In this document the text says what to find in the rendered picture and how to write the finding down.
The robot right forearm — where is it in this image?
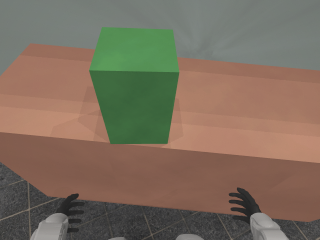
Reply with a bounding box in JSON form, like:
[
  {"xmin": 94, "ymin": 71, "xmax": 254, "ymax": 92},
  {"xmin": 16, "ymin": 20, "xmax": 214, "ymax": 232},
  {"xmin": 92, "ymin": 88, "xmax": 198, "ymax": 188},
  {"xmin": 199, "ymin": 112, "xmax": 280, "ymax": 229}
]
[{"xmin": 250, "ymin": 212, "xmax": 289, "ymax": 240}]

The right robot hand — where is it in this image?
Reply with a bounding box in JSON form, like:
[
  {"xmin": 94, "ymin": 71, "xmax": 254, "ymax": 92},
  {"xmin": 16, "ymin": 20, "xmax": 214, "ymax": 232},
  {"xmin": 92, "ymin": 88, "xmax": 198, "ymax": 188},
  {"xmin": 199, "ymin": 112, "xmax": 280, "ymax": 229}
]
[{"xmin": 229, "ymin": 187, "xmax": 262, "ymax": 225}]

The robot left forearm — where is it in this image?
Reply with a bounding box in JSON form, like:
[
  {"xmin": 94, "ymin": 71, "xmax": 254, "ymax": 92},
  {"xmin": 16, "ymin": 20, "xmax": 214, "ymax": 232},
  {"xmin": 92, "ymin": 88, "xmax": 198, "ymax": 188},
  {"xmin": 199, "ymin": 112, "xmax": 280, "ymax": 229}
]
[{"xmin": 30, "ymin": 213, "xmax": 69, "ymax": 240}]

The carton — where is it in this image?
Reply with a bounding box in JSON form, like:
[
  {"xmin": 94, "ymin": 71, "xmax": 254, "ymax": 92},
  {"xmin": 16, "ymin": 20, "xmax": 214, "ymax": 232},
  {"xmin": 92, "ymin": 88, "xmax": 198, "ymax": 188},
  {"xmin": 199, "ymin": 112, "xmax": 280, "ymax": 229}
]
[{"xmin": 89, "ymin": 27, "xmax": 180, "ymax": 144}]

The left robot hand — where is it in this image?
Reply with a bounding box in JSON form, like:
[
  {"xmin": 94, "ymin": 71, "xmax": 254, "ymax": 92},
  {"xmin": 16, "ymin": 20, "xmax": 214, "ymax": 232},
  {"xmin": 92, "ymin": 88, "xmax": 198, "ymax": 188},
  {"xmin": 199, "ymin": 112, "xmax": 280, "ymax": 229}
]
[{"xmin": 56, "ymin": 193, "xmax": 85, "ymax": 233}]

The pedestal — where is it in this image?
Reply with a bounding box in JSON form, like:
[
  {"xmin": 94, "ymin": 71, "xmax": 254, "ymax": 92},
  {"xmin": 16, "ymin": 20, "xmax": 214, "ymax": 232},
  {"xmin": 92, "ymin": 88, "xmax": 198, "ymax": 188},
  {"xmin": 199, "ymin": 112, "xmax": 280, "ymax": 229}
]
[{"xmin": 0, "ymin": 43, "xmax": 320, "ymax": 222}]

